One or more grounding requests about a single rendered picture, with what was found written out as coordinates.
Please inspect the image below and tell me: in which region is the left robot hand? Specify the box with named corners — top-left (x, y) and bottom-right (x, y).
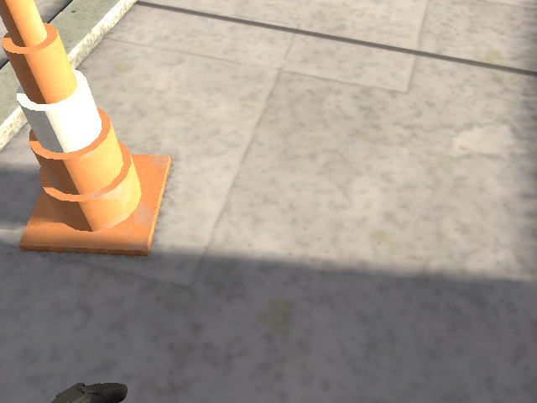
top-left (51, 383), bottom-right (128, 403)

